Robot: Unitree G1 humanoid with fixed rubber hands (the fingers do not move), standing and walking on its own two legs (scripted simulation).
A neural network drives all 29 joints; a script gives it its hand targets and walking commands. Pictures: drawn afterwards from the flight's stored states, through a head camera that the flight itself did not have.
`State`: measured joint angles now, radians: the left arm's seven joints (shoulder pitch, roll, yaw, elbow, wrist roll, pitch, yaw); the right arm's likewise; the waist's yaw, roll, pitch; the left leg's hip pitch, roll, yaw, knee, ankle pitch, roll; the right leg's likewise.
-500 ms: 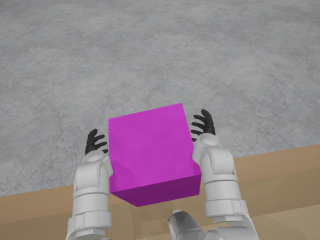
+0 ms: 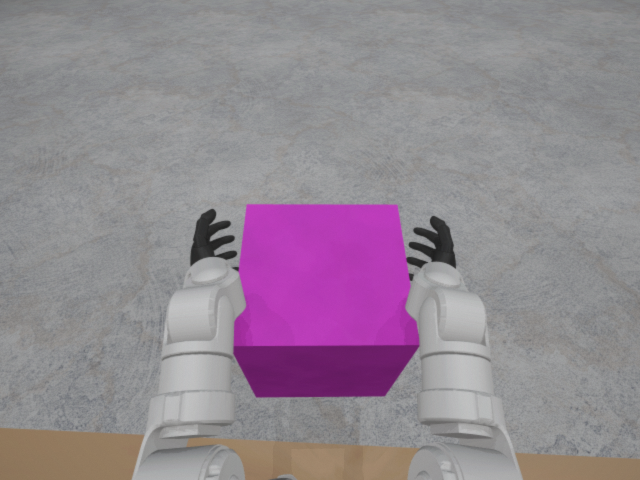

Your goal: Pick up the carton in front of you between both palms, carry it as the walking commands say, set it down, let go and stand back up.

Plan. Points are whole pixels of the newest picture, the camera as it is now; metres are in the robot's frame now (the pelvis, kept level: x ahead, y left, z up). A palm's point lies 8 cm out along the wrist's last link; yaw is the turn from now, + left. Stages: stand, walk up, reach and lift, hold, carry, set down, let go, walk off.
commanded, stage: carry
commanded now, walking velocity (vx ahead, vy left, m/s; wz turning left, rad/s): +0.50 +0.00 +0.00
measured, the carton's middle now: (321, 308) +0.37 +0.00 -0.01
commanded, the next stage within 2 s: none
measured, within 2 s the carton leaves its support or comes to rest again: neither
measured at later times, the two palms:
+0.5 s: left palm (278, 209) +0.72 +0.09 -0.11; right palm (399, 205) +0.72 -0.19 -0.11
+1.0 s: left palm (291, 165) +1.13 +0.08 -0.27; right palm (374, 161) +1.11 -0.20 -0.26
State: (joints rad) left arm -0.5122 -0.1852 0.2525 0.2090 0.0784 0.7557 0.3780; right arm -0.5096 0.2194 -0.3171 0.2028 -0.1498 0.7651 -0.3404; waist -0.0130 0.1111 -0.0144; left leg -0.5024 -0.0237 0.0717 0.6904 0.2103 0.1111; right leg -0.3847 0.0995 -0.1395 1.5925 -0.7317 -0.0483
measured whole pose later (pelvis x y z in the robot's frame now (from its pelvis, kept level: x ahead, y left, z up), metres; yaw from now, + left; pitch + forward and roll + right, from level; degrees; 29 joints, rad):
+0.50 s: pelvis +0.38 -0.05 -0.17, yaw -4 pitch +3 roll -1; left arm -0.44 -0.22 0.20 0.22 0.03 0.69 0.37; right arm -0.39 0.19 -0.28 0.17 -0.14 0.67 -0.34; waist 0.12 -0.01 -0.02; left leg -0.74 -0.01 -0.06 1.25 -0.33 0.03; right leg -0.35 0.14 -0.06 0.80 -0.52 -0.13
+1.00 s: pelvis +0.79 -0.05 -0.31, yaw -1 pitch +4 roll +0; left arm -0.40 -0.20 0.28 0.17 0.10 0.74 0.38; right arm -0.43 0.21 -0.18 0.20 -0.08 0.74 -0.37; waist -0.06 -0.02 0.03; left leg -0.24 -0.10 0.08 0.64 -0.48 0.11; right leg -0.80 -0.07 0.03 0.96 -0.17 -0.02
